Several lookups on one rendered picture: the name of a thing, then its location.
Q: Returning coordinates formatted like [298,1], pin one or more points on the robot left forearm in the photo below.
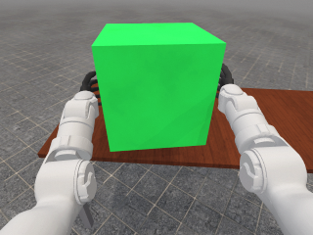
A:
[76,128]

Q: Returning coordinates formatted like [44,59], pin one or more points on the robot right forearm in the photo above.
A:
[249,125]

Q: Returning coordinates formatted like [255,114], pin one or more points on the right robot upper arm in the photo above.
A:
[278,177]

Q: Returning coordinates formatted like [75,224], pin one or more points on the carton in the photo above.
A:
[157,83]

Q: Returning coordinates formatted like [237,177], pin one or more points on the table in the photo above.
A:
[289,111]

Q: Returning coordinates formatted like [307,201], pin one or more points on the left robot upper arm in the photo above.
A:
[62,189]

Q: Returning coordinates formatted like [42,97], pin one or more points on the robot left hand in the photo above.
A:
[88,82]

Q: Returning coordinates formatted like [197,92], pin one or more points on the robot right hand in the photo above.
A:
[226,78]

